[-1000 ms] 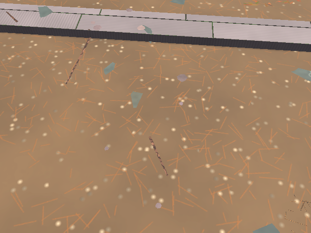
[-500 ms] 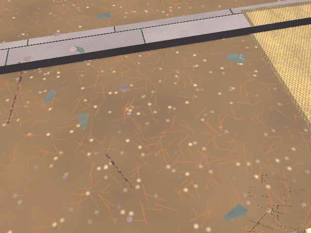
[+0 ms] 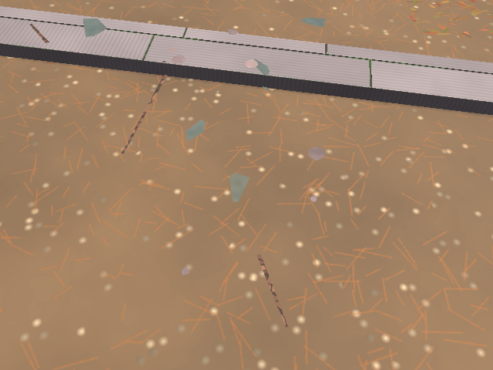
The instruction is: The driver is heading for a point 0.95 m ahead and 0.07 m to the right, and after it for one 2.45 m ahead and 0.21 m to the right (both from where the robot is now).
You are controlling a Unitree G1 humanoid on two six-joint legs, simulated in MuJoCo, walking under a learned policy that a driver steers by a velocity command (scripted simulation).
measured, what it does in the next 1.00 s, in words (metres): walks ahead: right foot, then left foot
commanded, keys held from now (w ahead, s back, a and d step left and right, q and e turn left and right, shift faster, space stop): w+q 0.20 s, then w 0.02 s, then w+e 0.78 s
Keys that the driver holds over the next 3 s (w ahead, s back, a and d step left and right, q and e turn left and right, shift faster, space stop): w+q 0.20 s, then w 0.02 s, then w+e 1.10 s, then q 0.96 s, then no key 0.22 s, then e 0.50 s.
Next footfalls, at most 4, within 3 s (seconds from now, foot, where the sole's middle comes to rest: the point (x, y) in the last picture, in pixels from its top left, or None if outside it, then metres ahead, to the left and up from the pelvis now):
0.48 right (273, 362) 0.47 -0.05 -0.75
0.96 left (202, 264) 0.74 0.16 -0.75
1.46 right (314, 219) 0.92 -0.18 -0.75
1.92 left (238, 200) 0.98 0.07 -0.75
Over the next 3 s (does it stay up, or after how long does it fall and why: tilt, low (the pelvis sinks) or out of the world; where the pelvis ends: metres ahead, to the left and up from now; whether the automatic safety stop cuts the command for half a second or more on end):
stays up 0.90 -0.06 0.02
